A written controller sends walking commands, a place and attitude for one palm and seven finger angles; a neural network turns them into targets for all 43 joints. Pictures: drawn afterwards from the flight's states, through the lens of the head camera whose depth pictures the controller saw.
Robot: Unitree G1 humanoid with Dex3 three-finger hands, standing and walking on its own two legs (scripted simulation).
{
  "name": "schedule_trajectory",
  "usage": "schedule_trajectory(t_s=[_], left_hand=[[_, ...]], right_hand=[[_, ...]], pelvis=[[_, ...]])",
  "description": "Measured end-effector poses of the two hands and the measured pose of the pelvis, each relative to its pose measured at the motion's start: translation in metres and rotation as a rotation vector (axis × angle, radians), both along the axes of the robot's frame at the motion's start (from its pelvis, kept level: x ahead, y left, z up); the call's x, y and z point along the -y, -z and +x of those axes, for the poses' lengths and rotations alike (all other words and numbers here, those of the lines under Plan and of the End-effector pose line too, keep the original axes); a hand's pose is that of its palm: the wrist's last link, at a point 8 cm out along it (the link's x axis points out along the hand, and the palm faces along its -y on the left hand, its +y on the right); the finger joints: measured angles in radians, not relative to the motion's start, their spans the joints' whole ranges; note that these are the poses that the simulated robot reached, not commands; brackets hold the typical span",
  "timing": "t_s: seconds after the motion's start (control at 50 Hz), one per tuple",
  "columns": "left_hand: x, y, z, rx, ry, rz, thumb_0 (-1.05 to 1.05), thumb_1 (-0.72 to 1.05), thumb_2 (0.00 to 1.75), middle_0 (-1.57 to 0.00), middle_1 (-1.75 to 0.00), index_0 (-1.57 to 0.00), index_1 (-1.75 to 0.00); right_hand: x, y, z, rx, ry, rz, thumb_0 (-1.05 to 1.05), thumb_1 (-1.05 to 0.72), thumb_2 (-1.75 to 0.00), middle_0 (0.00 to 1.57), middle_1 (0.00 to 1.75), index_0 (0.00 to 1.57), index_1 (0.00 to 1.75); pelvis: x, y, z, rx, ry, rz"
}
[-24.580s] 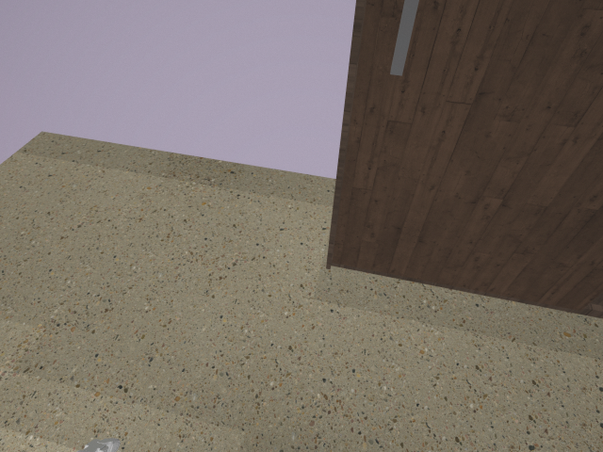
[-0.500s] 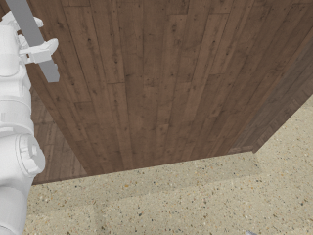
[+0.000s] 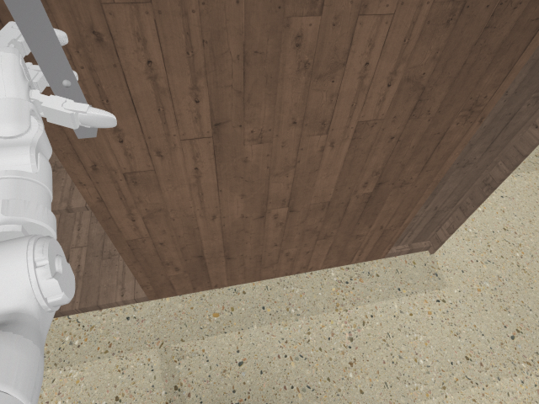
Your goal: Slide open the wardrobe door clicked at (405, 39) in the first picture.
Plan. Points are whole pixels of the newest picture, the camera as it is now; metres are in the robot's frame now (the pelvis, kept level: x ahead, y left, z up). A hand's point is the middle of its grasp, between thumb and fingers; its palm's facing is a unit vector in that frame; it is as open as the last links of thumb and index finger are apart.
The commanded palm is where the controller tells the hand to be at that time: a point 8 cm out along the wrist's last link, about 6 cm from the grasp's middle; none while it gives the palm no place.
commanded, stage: slip the hand off the handle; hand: left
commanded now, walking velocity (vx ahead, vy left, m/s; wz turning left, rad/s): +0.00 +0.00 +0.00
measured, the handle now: (45, 31) +0.54 +0.27 +0.26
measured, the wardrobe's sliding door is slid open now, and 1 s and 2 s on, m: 0.67 0.67 0.67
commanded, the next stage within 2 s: draw the hand back to the body in 1.38 s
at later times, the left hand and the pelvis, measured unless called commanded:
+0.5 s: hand out of the picture +0.48 +0.33 +0.21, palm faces +0.40 -0.90 -0.20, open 14.4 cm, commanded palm +0.44 +0.36 +0.21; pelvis +0.02 -0.01 +0.00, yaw +1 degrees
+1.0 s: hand out of the picture +0.41 +0.33 +0.21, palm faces +0.41 -0.90 -0.15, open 14.6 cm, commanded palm +0.36 +0.36 +0.21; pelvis +0.04 -0.01 +0.00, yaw +0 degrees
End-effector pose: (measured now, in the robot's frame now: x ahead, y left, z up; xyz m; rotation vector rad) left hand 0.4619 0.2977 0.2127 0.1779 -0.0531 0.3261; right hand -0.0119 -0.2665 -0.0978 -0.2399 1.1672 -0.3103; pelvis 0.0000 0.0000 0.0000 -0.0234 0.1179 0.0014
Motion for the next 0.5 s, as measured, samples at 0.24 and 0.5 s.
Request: schedule_trajectory(t_s=[0.24,0.5], left_hand=[[-0.006,0.000,-0.001,0.002,0.003,-0.015,-0.02,-0.55,0.20,-0.44,-1.26,-0.40,-1.23],[-0.070,-0.009,-0.028,-0.009,-0.084,0.030,-0.02,-0.55,0.20,-0.30,-1.17,-0.29,-1.17]], right_hand=[[0.004,-0.004,0.050,0.127,-0.025,-0.005,0.00,-0.91,-0.90,0.20,0.30,0.20,0.30],[0.022,-0.005,0.050,0.024,-0.022,-0.037,0.00,-0.91,-0.90,0.20,0.30,0.20,0.30]], pelvis=[[0.005,0.000,0.006,0.001,0.013,0.005],[0.012,0.000,0.019,-0.013,-0.013,0.001]])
